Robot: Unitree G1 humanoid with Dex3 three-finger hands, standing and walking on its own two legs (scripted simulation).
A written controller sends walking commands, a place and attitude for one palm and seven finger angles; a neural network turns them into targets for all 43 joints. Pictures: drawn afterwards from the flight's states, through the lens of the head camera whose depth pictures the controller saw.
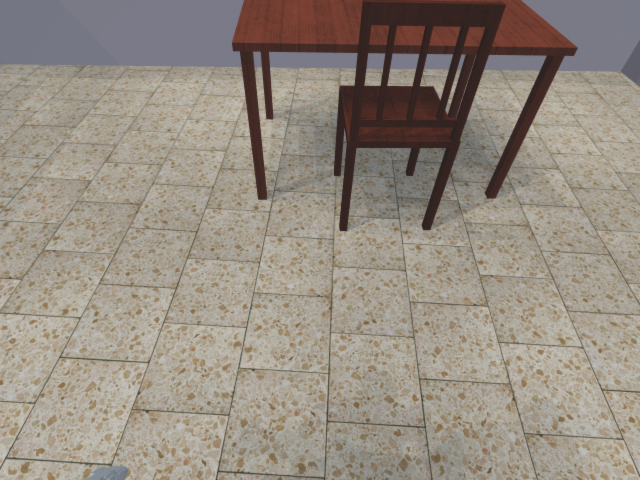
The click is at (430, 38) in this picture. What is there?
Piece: chair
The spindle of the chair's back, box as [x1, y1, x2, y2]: [406, 26, 432, 119]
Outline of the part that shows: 432,26 425,26 406,115 407,119 411,119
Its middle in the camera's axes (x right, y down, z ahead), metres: +0.31 -0.51 +1.21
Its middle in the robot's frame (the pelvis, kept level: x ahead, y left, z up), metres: +1.26 -0.25 -0.07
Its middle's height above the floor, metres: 0.70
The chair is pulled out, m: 0.00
